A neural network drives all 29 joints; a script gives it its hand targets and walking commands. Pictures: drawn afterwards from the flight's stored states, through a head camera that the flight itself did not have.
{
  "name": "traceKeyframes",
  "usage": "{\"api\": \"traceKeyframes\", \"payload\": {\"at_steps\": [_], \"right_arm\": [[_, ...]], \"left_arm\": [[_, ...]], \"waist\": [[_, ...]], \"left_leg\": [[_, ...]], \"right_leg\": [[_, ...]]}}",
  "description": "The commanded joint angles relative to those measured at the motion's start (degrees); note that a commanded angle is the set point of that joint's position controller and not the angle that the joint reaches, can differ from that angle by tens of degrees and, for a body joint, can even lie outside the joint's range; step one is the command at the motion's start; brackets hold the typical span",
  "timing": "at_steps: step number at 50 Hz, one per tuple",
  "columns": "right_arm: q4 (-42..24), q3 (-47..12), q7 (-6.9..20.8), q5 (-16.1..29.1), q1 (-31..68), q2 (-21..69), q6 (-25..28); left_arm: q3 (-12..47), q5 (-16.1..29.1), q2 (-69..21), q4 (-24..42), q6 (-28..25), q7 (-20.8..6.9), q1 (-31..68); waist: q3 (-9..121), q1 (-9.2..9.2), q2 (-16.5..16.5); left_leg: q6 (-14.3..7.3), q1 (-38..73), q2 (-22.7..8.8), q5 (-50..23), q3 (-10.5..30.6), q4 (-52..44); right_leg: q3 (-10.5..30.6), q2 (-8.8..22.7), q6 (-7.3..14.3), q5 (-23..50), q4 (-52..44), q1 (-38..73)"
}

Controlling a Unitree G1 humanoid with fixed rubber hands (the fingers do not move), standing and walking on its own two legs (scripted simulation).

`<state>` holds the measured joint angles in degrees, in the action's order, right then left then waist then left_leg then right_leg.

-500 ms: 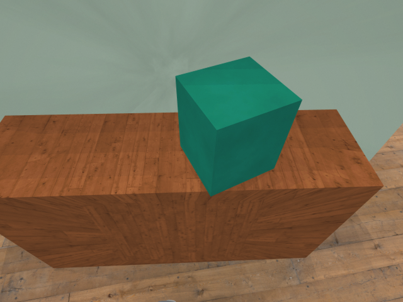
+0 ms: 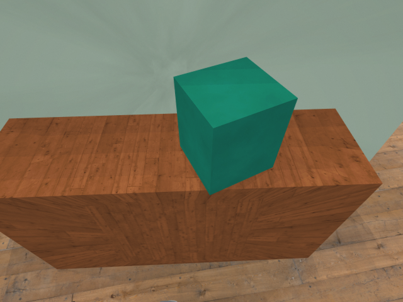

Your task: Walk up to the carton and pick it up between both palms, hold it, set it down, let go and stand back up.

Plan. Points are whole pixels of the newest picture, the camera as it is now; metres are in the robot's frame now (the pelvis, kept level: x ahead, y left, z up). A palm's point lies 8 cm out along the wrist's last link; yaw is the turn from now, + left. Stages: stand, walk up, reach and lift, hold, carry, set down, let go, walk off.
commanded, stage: walk up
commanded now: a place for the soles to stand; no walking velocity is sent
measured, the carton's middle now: (228, 126) +0.54 -0.06 +0.02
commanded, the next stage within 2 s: none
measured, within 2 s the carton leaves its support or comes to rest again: neither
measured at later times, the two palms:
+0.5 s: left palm out of the picture +0.09 +0.30 -0.11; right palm out of the picture +0.07 -0.31 -0.12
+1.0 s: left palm out of the picture +0.09 +0.30 -0.11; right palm out of the picture +0.07 -0.30 -0.11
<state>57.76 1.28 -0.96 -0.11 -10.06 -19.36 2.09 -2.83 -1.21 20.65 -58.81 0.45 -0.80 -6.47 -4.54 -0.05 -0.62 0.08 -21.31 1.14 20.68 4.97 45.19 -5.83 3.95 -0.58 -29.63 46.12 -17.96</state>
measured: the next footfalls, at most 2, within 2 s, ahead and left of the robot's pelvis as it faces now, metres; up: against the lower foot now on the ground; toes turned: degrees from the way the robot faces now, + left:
none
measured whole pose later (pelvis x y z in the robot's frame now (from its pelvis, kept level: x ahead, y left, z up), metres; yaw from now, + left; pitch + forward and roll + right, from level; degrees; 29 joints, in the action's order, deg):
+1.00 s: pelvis +0.01 +0.00 +0.00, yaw +0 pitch -3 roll -1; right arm 57.8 1.6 -0.9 -0.1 -10.0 -19.8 2.1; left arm -2.9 -1.2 20.7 -58.7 -0.8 -0.8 -6.5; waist -4.9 0.0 -0.1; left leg 0.8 -21.1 1.0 20.5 4.9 45.0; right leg -5.8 4.2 -0.3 -23.6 44.6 -17.9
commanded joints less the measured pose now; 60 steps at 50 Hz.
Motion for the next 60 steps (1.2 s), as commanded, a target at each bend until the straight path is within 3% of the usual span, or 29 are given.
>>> {"api": "traceKeyframes", "payload": {"at_steps": [1,2,4,5,7,10,11,12,13,15,18,20,22,24,26,29,32,35,38,41,43,45,48,49,51,54,56,58,60], "right_arm": [[-4.30,3.48,-0.79,-1.74,4.31,-16.60,1.40],[-5.51,3.00,-0.51,-1.47,5.30,-15.25,0.93],[-5.78,2.21,-0.54,-0.66,6.17,-11.36,0.08],[-5.88,3.32,-0.71,-1.57,4.04,-14.27,-0.70],[-4.32,3.40,-0.06,-1.06,-0.15,-14.40,-0.24],[-2.77,3.86,0.35,-1.29,-4.32,-12.45,0.98],[-2.50,3.93,0.07,-1.22,-4.91,-14.60,1.63],[-3.63,4.22,-0.23,-1.69,-1.59,-16.11,1.98],[-4.54,4.57,-0.20,-1.43,0.15,-19.10,2.20],[-3.80,4.31,-0.21,-1.52,0.10,-18.55,1.83],[-5.12,3.57,-0.98,-1.44,1.85,-17.39,1.37],[-4.64,2.70,-0.76,-1.17,2.80,-15.13,1.13],[-5.74,2.82,-0.40,-0.54,5.43,-12.65,0.51],[-5.19,3.24,-0.69,-0.47,2.18,-13.83,-0.16],[-3.83,3.53,-0.47,-0.76,-0.10,-14.19,0.12],[-2.78,3.71,-0.30,-1.05,-4.22,-14.71,1.33],[-3.74,4.30,-0.42,-1.41,-0.24,-18.94,2.07],[-3.16,3.49,-0.99,-0.93,0.82,-18.40,1.63],[-5.30,2.12,-0.82,-0.94,6.18,-14.49,0.85],[-5.61,2.79,-0.55,-0.48,1.85,-13.18,-0.27],[-4.41,3.26,-0.09,-0.49,0.52,-13.73,-0.27],[-3.50,3.67,0.04,-0.75,-2.78,-13.73,0.67],[-4.15,4.14,-0.12,-0.95,-1.95,-17.92,2.00],[-4.69,4.22,-0.20,-1.42,-0.24,-19.31,2.04],[-4.44,4.42,-0.58,-1.60,0.79,-19.70,1.52],[-5.34,3.56,-0.60,-2.13,2.76,-16.87,0.94],[-5.44,2.94,-0.34,-1.50,5.00,-14.49,0.51],[-5.32,2.13,-0.15,-1.35,3.71,-11.45,0.40],[-4.53,3.09,-0.35,-0.76,1.32,-12.95,-0.10]], "left_arm": [[-2.69,0.93,11.17,3.00,-2.20,0.84,0.08],[-2.89,0.22,12.14,3.39,-2.86,1.01,-0.84],[-4.69,-0.10,18.24,3.06,-3.80,1.38,-3.28],[-4.62,0.37,18.77,4.86,-4.01,1.06,-0.45],[-4.37,0.10,18.56,5.74,-3.97,1.38,2.13],[-3.31,0.56,16.55,7.20,-3.46,1.28,6.07],[-3.70,0.87,14.97,7.48,-3.51,1.21,5.03],[-3.09,1.04,13.20,7.05,-2.77,1.18,3.54],[-3.24,2.00,13.41,6.69,-2.18,1.05,2.51],[-3.05,1.69,12.50,6.61,-1.69,1.35,2.29],[-2.64,1.08,12.78,5.58,-2.02,1.08,2.37],[-2.75,0.74,11.62,2.93,-2.70,0.85,-0.15],[-3.81,0.38,16.36,2.58,-3.30,1.53,-2.59],[-4.03,0.65,18.45,4.37,-3.47,1.26,0.04],[-3.75,0.54,18.28,4.97,-3.57,1.44,1.68],[-3.54,1.10,16.58,5.96,-3.05,1.44,3.03],[-2.48,1.55,11.43,5.43,-1.84,1.17,4.19],[-2.60,1.31,11.94,5.60,-1.79,1.00,4.33],[-2.99,0.79,12.57,3.50,-3.25,1.02,-1.16],[-4.32,0.48,19.19,4.32,-3.77,1.09,1.04],[-4.21,0.40,18.02,4.72,-3.98,1.58,1.55],[-3.41,0.63,17.33,6.09,-3.69,1.73,4.31],[-3.24,1.72,13.92,6.52,-2.90,0.91,4.90],[-2.74,2.49,12.56,6.13,-2.24,0.96,3.63],[-2.72,1.36,13.00,6.55,-1.27,1.27,4.32],[-2.37,1.54,11.34,3.83,-1.75,0.89,1.07],[-2.93,0.50,12.79,3.68,-2.58,0.79,0.19],[-4.15,-0.10,17.65,3.09,-3.39,1.16,-0.80],[-4.89,0.50,18.70,4.21,-3.65,1.21,1.35]], "waist": [[4.54,-2.84,-7.89],[6.20,-3.12,-2.90],[6.08,-3.59,9.66],[3.32,-2.27,10.06],[0.78,-0.64,7.79],[4.13,2.28,6.39],[5.46,2.42,5.05],[4.01,0.23,-5.43],[7.19,-0.59,-7.78],[5.03,-0.89,-7.46],[5.57,-0.81,-9.07],[5.94,-2.54,-4.81],[6.48,-3.96,0.87],[5.57,-1.98,8.49],[5.68,-1.07,7.18],[9.08,1.38,3.24],[5.87,-0.42,-8.37],[4.83,-0.03,-8.82],[9.51,-3.88,-2.47],[7.14,-1.62,10.16],[4.86,-1.03,5.81],[4.51,1.27,5.61],[9.31,0.09,-2.78],[10.31,-0.15,-7.39],[4.83,0.34,-11.52],[3.58,-1.76,-10.91],[6.93,-3.47,-3.54],[5.53,-2.60,2.99],[6.20,-1.53,6.17]], "left_leg": [[-9.58,-0.46,-10.46,-13.49,21.74,-21.01],[-7.13,-5.32,-7.81,-12.67,17.85,-17.87],[-1.15,-13.20,1.59,-3.61,0.91,1.75],[-0.75,-13.63,0.52,11.24,-1.54,8.51],[-0.87,-8.17,-1.95,11.47,-2.26,9.11],[-2.09,3.83,-3.11,-3.74,-2.92,-7.33],[-2.77,5.50,-4.53,-15.85,2.88,-13.36],[-5.37,4.93,-6.28,-18.80,12.65,-16.57],[-8.93,7.10,-10.99,-15.76,23.91,-19.57],[-12.70,5.64,-13.08,-8.44,30.25,-23.38],[-10.69,5.23,-9.89,-14.38,24.01,-20.44],[-7.77,-1.48,-9.28,-18.12,19.76,-18.75],[-2.28,-7.62,-2.52,-16.46,5.78,-6.95],[-0.83,-6.60,0.77,5.11,-2.41,3.37],[-1.52,-5.94,-1.75,8.50,-3.33,3.04],[-3.77,5.06,-3.47,-16.17,2.02,-10.59],[-11.96,7.34,-12.31,-21.89,27.03,-20.84],[-12.93,6.05,-12.75,-16.34,28.03,-22.12],[-5.73,-4.65,-6.24,-21.77,12.64,-12.48],[-1.06,-6.70,-0.59,8.25,-3.59,4.27],[-1.43,-5.62,-1.09,12.27,-3.56,7.73],[-2.27,-0.14,-2.70,-1.58,-3.42,-4.78],[-6.99,7.09,-8.42,-25.49,16.46,-15.08],[-11.49,9.14,-11.45,-25.25,23.93,-17.54],[-13.27,4.03,-12.22,-5.58,29.29,-24.36],[-10.71,-0.42,-11.18,-8.71,24.38,-23.87],[-6.19,-6.58,-6.31,-6.62,16.35,-18.51],[-1.09,-9.97,-0.47,-8.68,3.23,-4.98],[-1.26,-7.57,-0.43,6.39,-2.63,4.18]], "right_leg": [[6.68,-1.68,2.32,5.12,-9.47,2.72],[8.10,-0.40,3.28,6.54,-15.52,9.63],[24.29,16.13,10.98,5.69,-27.15,13.30],[27.51,21.57,14.62,1.40,-30.06,6.63],[25.88,20.35,15.82,4.28,-27.17,2.31],[13.69,15.00,8.91,17.64,-17.70,-0.55],[9.51,10.10,6.03,21.77,-11.76,0.14],[5.14,4.42,3.32,18.52,-3.97,-3.23],[3.98,-1.37,2.06,5.99,0.76,-4.50],[7.45,-3.69,2.31,-8.41,1.58,-5.92],[6.82,-1.63,2.07,-0.41,-5.47,-3.34],[7.49,-1.01,2.56,9.38,-12.52,7.25],[14.93,8.97,7.22,16.10,-19.37,14.15],[22.14,18.71,13.31,15.93,-24.64,8.59],[21.06,19.20,14.33,20.28,-21.87,9.34],[9.56,13.11,8.24,25.47,-11.11,4.75],[5.45,-2.82,1.42,0.81,0.33,-5.17],[8.01,-2.77,2.58,-6.26,-1.01,-5.55],[10.80,2.44,3.65,16.03,-15.81,13.23],[22.10,20.14,14.19,16.88,-23.74,9.67],[21.37,19.99,15.39,16.57,-24.09,6.50],[14.55,16.32,10.81,22.77,-18.77,3.47],[3.63,2.08,3.00,18.35,-1.17,0.73],[4.98,-2.37,1.62,6.41,1.01,-2.61],[5.70,-3.43,1.39,-7.38,1.79,-5.73],[6.23,-2.70,2.37,-2.35,-4.39,0.03],[9.59,0.23,3.78,4.95,-15.27,11.72],[18.59,11.99,8.69,4.32,-23.89,12.96],[21.74,20.06,14.87,9.44,-24.83,10.15]]}}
